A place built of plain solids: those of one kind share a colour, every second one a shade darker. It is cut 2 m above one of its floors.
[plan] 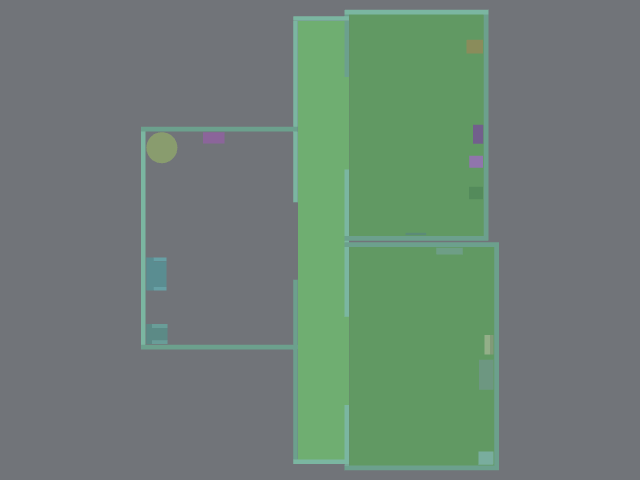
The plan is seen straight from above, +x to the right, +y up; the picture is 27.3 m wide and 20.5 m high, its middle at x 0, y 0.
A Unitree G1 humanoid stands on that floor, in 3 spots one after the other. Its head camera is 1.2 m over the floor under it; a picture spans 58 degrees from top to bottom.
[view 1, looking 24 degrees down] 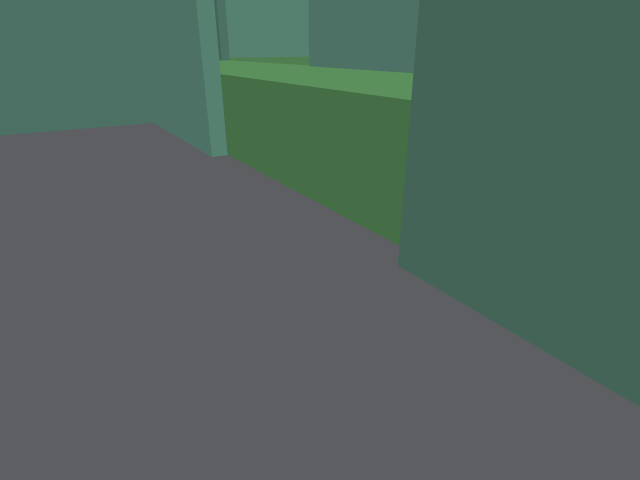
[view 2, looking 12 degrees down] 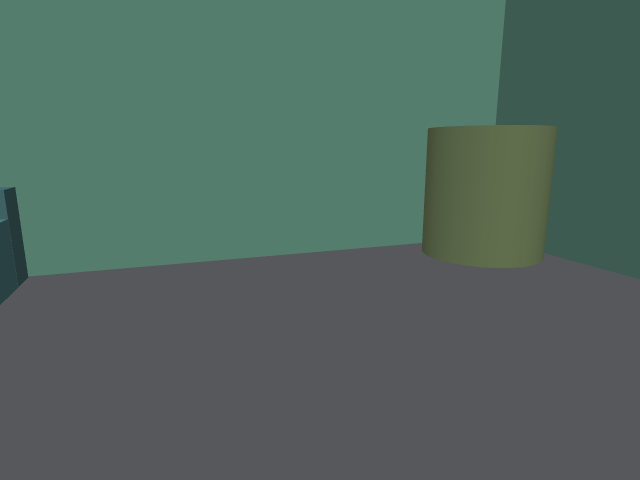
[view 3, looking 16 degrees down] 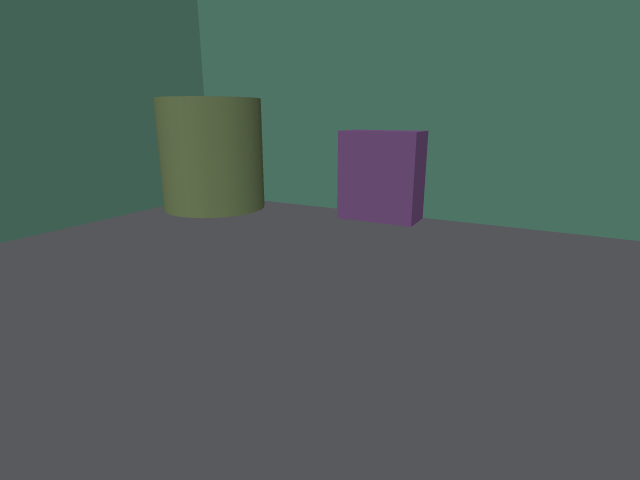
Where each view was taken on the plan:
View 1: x -2.77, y -3.42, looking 58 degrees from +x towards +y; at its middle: ground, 2.95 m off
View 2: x -2.77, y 0.50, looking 160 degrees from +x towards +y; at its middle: wall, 5.09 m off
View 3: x -2.77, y -0.52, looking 118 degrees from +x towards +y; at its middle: ground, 4.35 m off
